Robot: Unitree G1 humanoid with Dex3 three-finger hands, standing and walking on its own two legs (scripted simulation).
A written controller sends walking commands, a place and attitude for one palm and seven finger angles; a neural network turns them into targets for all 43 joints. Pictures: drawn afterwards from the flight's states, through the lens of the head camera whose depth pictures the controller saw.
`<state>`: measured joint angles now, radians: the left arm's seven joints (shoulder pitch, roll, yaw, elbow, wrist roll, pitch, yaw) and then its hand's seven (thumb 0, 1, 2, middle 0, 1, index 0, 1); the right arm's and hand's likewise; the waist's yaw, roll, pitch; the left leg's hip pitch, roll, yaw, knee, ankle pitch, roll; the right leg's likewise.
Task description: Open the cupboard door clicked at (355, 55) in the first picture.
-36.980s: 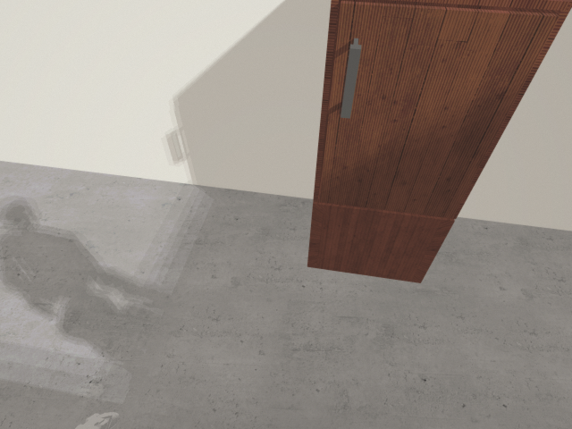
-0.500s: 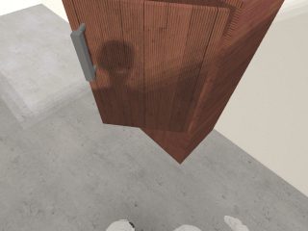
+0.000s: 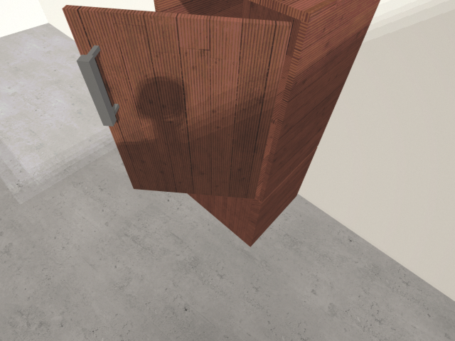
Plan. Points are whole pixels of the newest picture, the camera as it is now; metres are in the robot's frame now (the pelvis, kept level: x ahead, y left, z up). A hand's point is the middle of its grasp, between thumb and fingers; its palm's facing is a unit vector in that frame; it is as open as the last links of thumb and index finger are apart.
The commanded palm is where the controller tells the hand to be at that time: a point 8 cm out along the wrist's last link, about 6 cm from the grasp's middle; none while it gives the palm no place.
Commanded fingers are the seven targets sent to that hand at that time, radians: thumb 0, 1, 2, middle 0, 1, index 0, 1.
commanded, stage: come to a stop and stand still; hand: left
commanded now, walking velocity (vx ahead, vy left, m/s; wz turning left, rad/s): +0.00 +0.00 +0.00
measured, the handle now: (102, 87) +0.59 +0.32 +0.10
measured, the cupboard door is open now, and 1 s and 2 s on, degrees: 38 38 38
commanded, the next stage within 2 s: look again from close up in 0.02 s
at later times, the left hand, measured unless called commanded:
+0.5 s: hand out of the picture +0.02 +0.23 -0.16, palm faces +0.03 -0.96 -0.27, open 7.3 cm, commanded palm none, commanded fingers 0.00 0.90 0.90 -0.20 -0.30 -0.20 -0.30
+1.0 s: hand out of the picture -0.10 +0.22 -0.18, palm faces +0.06 -0.98 -0.17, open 7.3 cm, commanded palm none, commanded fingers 0.00 0.90 0.90 -0.20 -0.30 -0.20 -0.30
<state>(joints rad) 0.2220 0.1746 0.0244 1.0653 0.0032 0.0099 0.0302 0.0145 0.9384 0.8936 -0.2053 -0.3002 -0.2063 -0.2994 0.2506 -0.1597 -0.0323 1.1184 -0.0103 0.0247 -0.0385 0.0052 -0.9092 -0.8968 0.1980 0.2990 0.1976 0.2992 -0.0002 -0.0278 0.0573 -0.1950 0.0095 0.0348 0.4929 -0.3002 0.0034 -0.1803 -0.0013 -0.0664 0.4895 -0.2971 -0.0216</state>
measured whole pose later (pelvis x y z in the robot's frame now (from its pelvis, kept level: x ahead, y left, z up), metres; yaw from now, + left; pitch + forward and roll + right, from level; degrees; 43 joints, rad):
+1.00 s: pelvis -0.07 +0.05 +0.00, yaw +1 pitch -2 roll -2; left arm 0.39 0.17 0.01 1.07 0.02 0.03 0.02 0.01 0.91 0.89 -0.20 -0.30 -0.20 -0.30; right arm 0.37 -0.17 -0.02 1.08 -0.02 0.04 -0.01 0.00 -0.91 -0.90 0.20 0.30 0.20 0.30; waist 0.00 -0.01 0.00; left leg -0.29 -0.02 0.06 0.55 -0.32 0.03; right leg -0.23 -0.04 -0.06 0.45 -0.22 0.02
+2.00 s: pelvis +0.04 +0.11 -0.01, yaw +1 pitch -2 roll -1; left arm 0.19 0.18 0.06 0.97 0.03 0.03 0.04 -0.01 0.93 0.89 -0.21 -0.30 -0.21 -0.30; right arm 0.18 -0.17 -0.07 0.98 -0.01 0.04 -0.02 0.00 -0.91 -0.90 0.20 0.30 0.20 0.30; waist 0.01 -0.02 0.12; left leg -0.37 0.04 0.01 0.78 -0.41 -0.06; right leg -0.30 -0.09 -0.11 0.56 -0.22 0.03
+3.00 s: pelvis -0.01 +0.12 +0.00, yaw -2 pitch -2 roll -1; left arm 0.33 0.09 -0.01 1.12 0.01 -0.01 0.04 0.01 0.92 0.89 -0.20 -0.30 -0.20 -0.30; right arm 0.29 -0.09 -0.01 1.17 -0.01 0.02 -0.04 0.02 -0.92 -0.90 0.20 0.30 0.20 0.30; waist 0.00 0.00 0.04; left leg -0.24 0.05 0.04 0.45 -0.17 -0.01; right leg -0.10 0.01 -0.06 0.40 -0.27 -0.01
